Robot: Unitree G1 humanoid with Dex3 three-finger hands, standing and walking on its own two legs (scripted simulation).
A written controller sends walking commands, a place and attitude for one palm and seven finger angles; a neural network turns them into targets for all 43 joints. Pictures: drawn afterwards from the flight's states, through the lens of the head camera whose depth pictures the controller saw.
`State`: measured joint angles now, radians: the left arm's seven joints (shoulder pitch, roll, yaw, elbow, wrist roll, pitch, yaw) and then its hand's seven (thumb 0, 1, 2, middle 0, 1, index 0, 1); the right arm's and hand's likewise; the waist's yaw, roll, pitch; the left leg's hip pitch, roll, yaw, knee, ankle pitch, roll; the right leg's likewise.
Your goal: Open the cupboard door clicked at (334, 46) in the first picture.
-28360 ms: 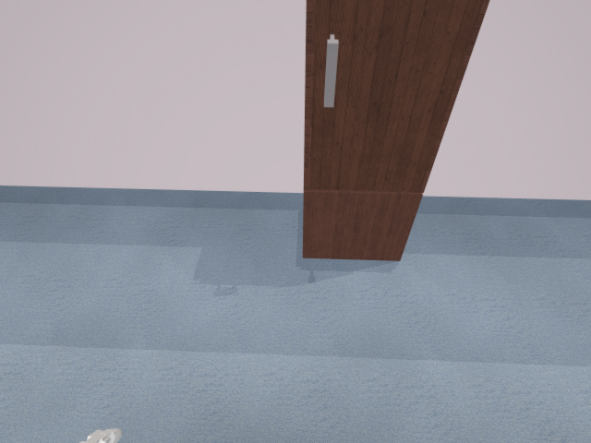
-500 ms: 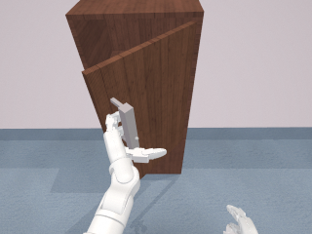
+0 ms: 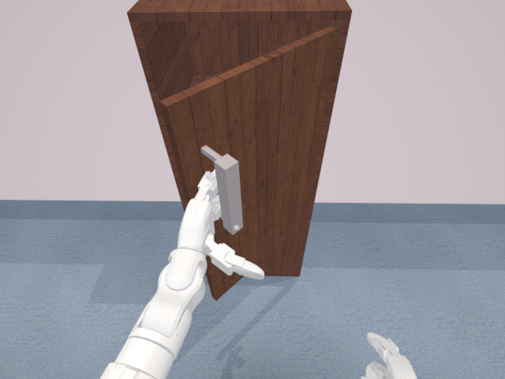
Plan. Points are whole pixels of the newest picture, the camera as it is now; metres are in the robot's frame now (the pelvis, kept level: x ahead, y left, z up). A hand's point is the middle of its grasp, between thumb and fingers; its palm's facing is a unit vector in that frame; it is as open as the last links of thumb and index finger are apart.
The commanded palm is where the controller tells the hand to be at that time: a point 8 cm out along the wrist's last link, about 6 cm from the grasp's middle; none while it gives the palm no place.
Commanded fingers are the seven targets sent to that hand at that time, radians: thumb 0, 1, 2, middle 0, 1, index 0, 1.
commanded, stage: slide the hand sideways off the handle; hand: left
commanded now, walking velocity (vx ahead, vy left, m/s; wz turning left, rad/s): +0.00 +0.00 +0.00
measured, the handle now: (221, 191) +0.39 +0.09 +0.10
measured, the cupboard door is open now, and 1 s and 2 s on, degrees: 46 46 46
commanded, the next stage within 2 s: draw the hand back to the body in 0.96 s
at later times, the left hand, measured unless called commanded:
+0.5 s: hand (215, 250) +0.28 +0.08 +0.10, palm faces +0.04 -1.00 -0.01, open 16.4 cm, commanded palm +0.24 +0.13 +0.09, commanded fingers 0.00 -0.50 0.30 -0.15 -0.30 -0.15 -0.30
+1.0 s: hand (182, 273) +0.25 +0.12 +0.08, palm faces +0.04 -1.00 -0.04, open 16.4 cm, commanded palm +0.22 +0.17 +0.09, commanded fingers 0.00 -0.50 0.30 -0.15 -0.30 -0.15 -0.30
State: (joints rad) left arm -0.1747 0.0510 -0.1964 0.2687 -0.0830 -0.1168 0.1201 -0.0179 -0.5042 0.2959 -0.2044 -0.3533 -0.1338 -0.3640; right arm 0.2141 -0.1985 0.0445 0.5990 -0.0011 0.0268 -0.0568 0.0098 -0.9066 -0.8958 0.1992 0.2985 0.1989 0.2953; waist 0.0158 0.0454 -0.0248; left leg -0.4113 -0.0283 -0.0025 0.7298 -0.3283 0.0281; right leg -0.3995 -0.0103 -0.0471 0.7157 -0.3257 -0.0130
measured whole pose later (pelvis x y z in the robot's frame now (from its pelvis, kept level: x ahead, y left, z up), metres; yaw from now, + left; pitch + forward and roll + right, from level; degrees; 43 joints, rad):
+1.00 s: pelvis +0.03 -0.03 +0.00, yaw +0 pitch +4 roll +0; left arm 0.42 0.16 0.04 -0.21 -0.20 -0.17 -0.12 -0.02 -0.50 0.30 -0.15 -0.30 -0.15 -0.30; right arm 0.24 -0.24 0.03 0.54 0.01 -0.14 -0.06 0.01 -0.91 -0.90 0.20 0.30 0.20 0.30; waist 0.03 0.05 -0.06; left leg -0.44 0.00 -0.03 0.76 -0.39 -0.01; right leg -0.43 0.02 -0.07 0.75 -0.39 -0.05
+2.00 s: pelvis +0.04 +0.01 +0.03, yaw -1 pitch -4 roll -1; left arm 0.48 0.32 0.22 -0.38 -0.04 -0.07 0.12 -0.01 0.14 0.57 -0.18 -0.30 -0.18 -0.30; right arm 0.21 -0.22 0.05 0.64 -0.02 -0.14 -0.09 0.01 -0.90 -0.90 0.20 0.30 0.20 0.30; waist 0.06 0.05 0.03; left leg -0.13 -0.02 0.01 0.46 -0.27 0.04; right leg -0.11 0.00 -0.02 0.43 -0.25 0.00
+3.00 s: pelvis +0.02 +0.00 +0.03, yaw -3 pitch -1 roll -1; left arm 0.52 0.38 0.37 -0.40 -0.04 -0.16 0.11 0.01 0.89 0.89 -0.21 -0.30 -0.20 -0.30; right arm 0.15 -0.25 -0.01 0.59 0.00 -0.03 -0.07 0.01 -0.91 -0.90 0.20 0.30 0.20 0.30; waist 0.02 0.07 0.03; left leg -0.20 0.01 0.04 0.42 -0.21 0.03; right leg -0.18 0.03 0.00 0.34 -0.14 -0.01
